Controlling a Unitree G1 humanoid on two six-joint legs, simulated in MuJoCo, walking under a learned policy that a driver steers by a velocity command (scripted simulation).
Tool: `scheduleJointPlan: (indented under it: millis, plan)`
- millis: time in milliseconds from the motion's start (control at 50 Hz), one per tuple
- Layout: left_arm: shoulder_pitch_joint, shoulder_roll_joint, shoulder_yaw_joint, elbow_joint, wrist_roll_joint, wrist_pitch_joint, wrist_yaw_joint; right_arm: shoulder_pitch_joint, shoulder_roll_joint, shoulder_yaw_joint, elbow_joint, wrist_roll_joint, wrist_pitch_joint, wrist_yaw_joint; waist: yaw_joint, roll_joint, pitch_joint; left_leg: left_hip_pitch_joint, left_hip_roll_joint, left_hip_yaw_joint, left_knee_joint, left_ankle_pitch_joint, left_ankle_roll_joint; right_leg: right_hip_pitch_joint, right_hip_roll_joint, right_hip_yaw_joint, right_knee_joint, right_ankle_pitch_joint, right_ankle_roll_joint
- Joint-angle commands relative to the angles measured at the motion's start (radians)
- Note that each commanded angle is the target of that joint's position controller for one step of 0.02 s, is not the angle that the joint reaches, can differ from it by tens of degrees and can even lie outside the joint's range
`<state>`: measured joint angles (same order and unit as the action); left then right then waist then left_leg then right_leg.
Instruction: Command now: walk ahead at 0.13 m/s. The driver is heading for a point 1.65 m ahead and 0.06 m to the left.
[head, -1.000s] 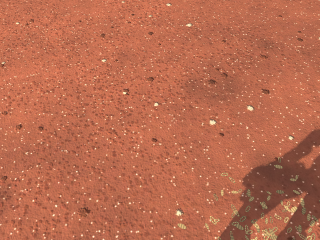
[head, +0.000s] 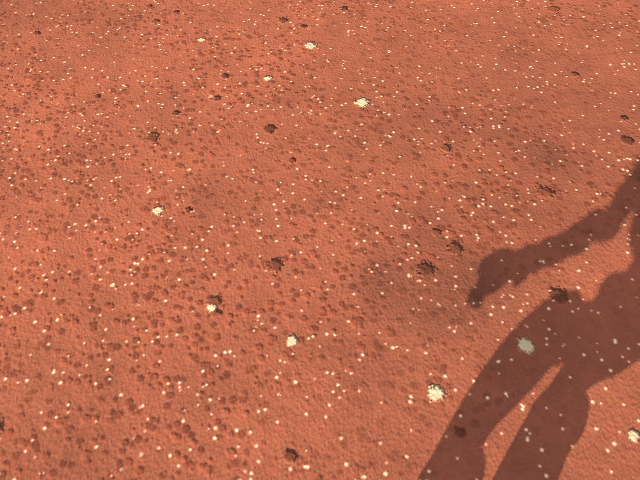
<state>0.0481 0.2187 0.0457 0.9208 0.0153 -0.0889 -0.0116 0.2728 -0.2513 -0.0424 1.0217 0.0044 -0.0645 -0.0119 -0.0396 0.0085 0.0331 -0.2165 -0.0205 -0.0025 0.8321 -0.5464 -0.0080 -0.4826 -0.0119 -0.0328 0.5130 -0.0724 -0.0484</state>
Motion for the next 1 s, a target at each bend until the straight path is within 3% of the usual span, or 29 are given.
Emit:
scheduleJointPlan:
  millis: [20, 60, 120, 200, 240, 260, 300, 320, 340, 360, 400, 460, 500, 540, 560, 580, 600, 620, 640, 660, 700, 760, 820, 880, 900, 920, 940, 960, 1000]
  plan:
    - [0.141, 0.134, 0.021, 0.000, -0.010, 0.014, 0.002, 0.078, -0.097, -0.017, -0.025, 0.022, 0.020, -0.010, 0.054, -0.106, -0.264, -0.316, 0.057, -0.067, 0.327, -0.096, -0.023, 0.491, -0.310, 0.374, -0.131, 0.340, -0.221]
    - [0.027, 0.113, 0.011, -0.019, 0.006, 0.020, 0.012, 0.031, -0.087, -0.025, -0.033, 0.007, 0.055, -0.031, 0.012, -0.104, -0.160, -0.238, 0.107, -0.063, 0.208, 0.001, -0.031, 0.256, -0.257, 0.296, -0.216, 0.099, -0.172]
    - [0.003, 0.116, 0.014, -0.014, 0.020, 0.034, 0.022, 0.056, -0.041, -0.017, -0.013, 0.001, 0.073, -0.046, -0.007, -0.147, -0.142, -0.088, 0.085, -0.015, -0.004, 0.070, -0.030, 0.127, -0.192, 0.204, -0.264, -0.015, -0.157]
    - [0.015, 0.121, 0.014, 0.005, -0.015, 0.052, 0.033, 0.079, -0.035, -0.015, 0.022, -0.013, 0.081, -0.036, -0.027, -0.131, -0.154, 0.083, 0.052, 0.040, -0.258, 0.322, 0.001, 0.063, -0.160, 0.171, -0.290, -0.392, -0.111]
    - [0.036, 0.141, 0.023, 0.014, -0.028, 0.061, 0.037, 0.074, -0.063, -0.020, 0.017, -0.029, 0.080, -0.030, -0.021, -0.133, -0.082, 0.062, 0.050, 0.051, -0.287, 0.191, 0.047, 0.009, -0.127, 0.174, -0.302, -0.621, -0.049]
    - [0.020, 0.143, 0.027, 0.002, -0.032, 0.065, 0.040, 0.078, -0.098, -0.025, 0.013, -0.024, 0.074, -0.033, -0.021, -0.086, -0.036, -0.008, 0.092, -0.002, -0.360, 0.044, 0.090, 0.011, -0.104, 0.149, -0.258, -0.636, -0.031]
    - [-0.003, 0.099, 0.025, -0.023, -0.043, 0.047, 0.044, 0.104, -0.154, -0.042, 0.032, -0.008, 0.052, -0.035, -0.020, 0.167, 0.041, -0.126, 0.196, -0.204, -0.601, -0.237, 0.171, 0.032, 0.028, -0.026, -0.011, -0.471, 0.023]
    - [-0.014, 0.085, 0.025, -0.027, -0.044, 0.033, 0.040, 0.090, -0.177, -0.052, 0.026, -0.002, 0.035, -0.037, -0.023, 0.278, 0.070, -0.076, 0.287, -0.356, -0.701, -0.235, 0.200, -0.034, 0.072, -0.060, 0.148, -0.333, 0.023]
    - [-0.007, 0.101, 0.034, -0.021, -0.037, 0.022, 0.034, 0.077, -0.169, -0.056, 0.020, -0.003, 0.016, -0.039, -0.020, 0.279, 0.077, -0.020, 0.335, -0.414, -0.715, -0.157, 0.217, -0.101, 0.045, -0.019, 0.264, -0.318, 0.006]
    - [0.009, 0.111, 0.042, -0.014, -0.035, 0.013, 0.026, 0.090, -0.144, -0.053, 0.022, -0.001, -0.003, -0.038, -0.014, 0.238, 0.065, 0.056, 0.349, -0.421, -0.691, -0.068, 0.221, -0.183, 0.017, 0.016, 0.338, -0.342, -0.007]
    - [-0.001, 0.076, 0.037, -0.013, -0.042, -0.004, 0.011, 0.110, -0.104, -0.046, 0.027, 0.016, -0.022, -0.029, -0.010, 0.154, 0.038, 0.175, 0.323, -0.353, -0.645, 0.087, 0.198, -0.249, -0.022, 0.034, 0.309, -0.317, -0.022]
    - [-0.060, 0.041, 0.022, -0.028, -0.041, -0.014, -0.002, 0.100, -0.125, -0.053, 0.020, 0.016, -0.017, -0.019, -0.015, 0.152, 0.016, 0.094, 0.259, -0.221, -0.626, 0.197, 0.171, -0.040, 0.005, -0.038, 0.103, -0.272, -0.009]
    - [0.001, 0.056, 0.025, -0.004, -0.044, -0.004, -0.004, 0.096, -0.155, -0.063, 0.018, 0.025, -0.008, -0.013, 0.019, 0.150, 0.000, -0.009, 0.237, -0.179, -0.590, 0.198, 0.167, 0.161, 0.040, -0.079, -0.013, -0.166, -0.002]
    - [0.130, 0.102, 0.045, 0.039, -0.049, 0.011, 0.007, 0.078, -0.149, -0.060, 0.011, 0.024, -0.008, -0.013, 0.082, 0.117, -0.034, -0.108, 0.209, -0.150, -0.491, 0.315, 0.132, 0.381, 0.046, -0.059, -0.061, -0.114, -0.013]
    - [0.227, 0.152, 0.062, 0.057, -0.045, 0.014, 0.018, 0.048, -0.116, -0.052, -0.001, 0.016, -0.012, -0.014, 0.128, 0.044, -0.090, -0.170, 0.150, -0.071, -0.300, 0.427, 0.080, 0.520, -0.042, 0.052, -0.097, -0.076, -0.043]
    - [0.317, 0.275, 0.089, 0.068, -0.026, 0.023, 0.028, 0.055, -0.032, -0.033, -0.036, 0.002, -0.028, -0.021, 0.133, -0.227, -0.166, -0.403, 0.036, 0.068, 0.033, 0.312, -0.003, 0.719, -0.254, 0.338, -0.139, 0.087, -0.146]
    - [0.399, 0.277, 0.084, 0.096, -0.017, 0.021, 0.020, 0.047, -0.033, -0.030, -0.046, -0.005, -0.042, -0.025, 0.159, -0.305, -0.210, -0.510, 0.009, 0.021, 0.270, -0.045, -0.028, 0.723, -0.408, 0.567, -0.214, 0.272, -0.271]
    - [0.331, 0.214, 0.059, 0.079, -0.015, 0.013, 0.018, 0.061, -0.075, -0.044, -0.036, 0.009, -0.044, -0.019, 0.112, -0.188, -0.153, -0.542, 0.072, -0.043, 0.414, -0.042, -0.014, 0.652, -0.402, 0.499, -0.188, 0.337, -0.277]
    - [0.246, 0.167, 0.044, 0.054, -0.014, 0.007, 0.013, 0.050, -0.075, -0.045, -0.029, 0.019, -0.038, -0.013, 0.081, -0.135, -0.115, -0.529, 0.100, -0.038, 0.438, 0.021, 0.000, 0.566, -0.344, 0.374, -0.184, 0.387, -0.239]
    - [0.182, 0.153, 0.037, 0.038, -0.015, 0.005, 0.007, 0.039, -0.062, -0.047, -0.026, 0.019, -0.029, -0.016, 0.057, -0.095, -0.073, -0.520, 0.120, -0.026, 0.389, 0.082, 0.010, 0.488, -0.297, 0.287, -0.201, 0.393, -0.202]
    - [0.149, 0.115, 0.022, 0.041, -0.011, 0.010, 0.011, 0.027, -0.050, -0.053, -0.033, 0.012, -0.010, -0.026, 0.026, -0.098, -0.039, -0.434, 0.130, -0.018, 0.263, 0.175, 0.016, 0.380, -0.240, 0.188, -0.236, 0.445, -0.161]
    - [0.123, 0.125, 0.016, 0.053, 0.004, 0.018, 0.030, -0.015, 0.008, -0.036, -0.050, 0.002, 0.000, -0.025, 0.001, -0.101, -0.054, -0.266, 0.100, 0.004, -0.033, 0.287, 0.001, 0.288, -0.179, 0.074, -0.223, 0.538, -0.151]
    - [0.142, 0.173, 0.026, 0.073, -0.011, 0.027, 0.036, -0.068, -0.015, -0.033, -0.062, 0.002, 0.013, -0.020, 0.015, -0.120, -0.103, -0.134, 0.059, 0.028, -0.188, 0.400, -0.009, 0.289, -0.191, 0.075, -0.207, 0.549, -0.155]
    - [0.139, 0.137, 0.017, 0.094, -0.036, 0.032, 0.033, -0.065, -0.046, -0.041, -0.049, -0.009, 0.024, -0.016, -0.011, -0.083, -0.086, 0.009, 0.041, 0.029, -0.367, 0.558, 0.034, 0.255, -0.158, 0.081, -0.148, 0.335, -0.104]
    - [0.182, 0.117, 0.012, 0.110, -0.029, 0.031, 0.031, -0.058, -0.089, -0.052, -0.048, -0.018, 0.026, -0.020, -0.005, -0.033, -0.085, 0.078, 0.085, -0.020, -0.414, 0.729, 0.057, 0.237, -0.119, 0.072, -0.112, 0.199, -0.061]
    - [0.236, 0.094, 0.008, 0.116, -0.002, 0.029, 0.030, -0.057, -0.145, -0.062, -0.058, -0.020, 0.029, -0.025, 0.037, 0.045, -0.116, 0.172, 0.173, -0.098, -0.376, 0.962, 0.088, 0.192, -0.053, 0.029, -0.054, -0.031, -0.015]
    - [0.358, 0.031, -0.003, 0.144, 0.002, 0.034, 0.035, -0.092, -0.124, -0.050, -0.054, -0.021, 0.033, -0.027, 0.108, 0.159, -0.155, 0.216, 0.251, -0.163, -0.347, 0.978, 0.183, 0.151, -0.018, 0.009, -0.037, -0.263, 0.024]
    - [0.330, 0.042, -0.002, 0.145, -0.002, 0.049, 0.044, -0.121, -0.065, -0.040, -0.053, -0.008, 0.038, -0.019, 0.088, 0.152, -0.138, 0.158, 0.244, -0.183, -0.369, 0.821, 0.204, 0.173, -0.016, 0.006, -0.046, -0.300, 0.042]
    - [0.265, 0.090, 0.007, 0.138, -0.014, 0.076, 0.054, -0.194, -0.060, -0.039, -0.068, -0.004, 0.042, -0.009, 0.079, 0.101, -0.075, 0.064, 0.166, -0.133, -0.384, 0.613, 0.143, 0.190, -0.010, -0.001, -0.074, -0.260, 0.042]
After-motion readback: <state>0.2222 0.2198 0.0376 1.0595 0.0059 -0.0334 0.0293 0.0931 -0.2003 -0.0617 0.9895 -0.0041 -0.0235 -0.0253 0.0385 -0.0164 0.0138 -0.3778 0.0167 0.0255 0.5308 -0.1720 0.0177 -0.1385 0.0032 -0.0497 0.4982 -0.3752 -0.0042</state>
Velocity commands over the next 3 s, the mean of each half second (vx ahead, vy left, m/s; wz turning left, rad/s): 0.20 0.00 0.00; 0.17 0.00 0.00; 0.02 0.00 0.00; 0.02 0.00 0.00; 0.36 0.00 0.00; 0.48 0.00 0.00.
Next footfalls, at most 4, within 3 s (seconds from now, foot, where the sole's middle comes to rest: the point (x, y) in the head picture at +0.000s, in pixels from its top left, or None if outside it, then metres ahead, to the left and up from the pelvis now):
0.24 left None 0.09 0.14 -0.76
0.56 right None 0.20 -0.13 -0.76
0.90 left None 0.33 0.09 -0.76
2.66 right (393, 355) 0.72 -0.14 -0.76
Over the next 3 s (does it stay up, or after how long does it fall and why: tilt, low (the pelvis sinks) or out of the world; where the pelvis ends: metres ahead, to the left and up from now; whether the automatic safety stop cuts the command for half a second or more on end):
stays up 0.71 -0.05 0.02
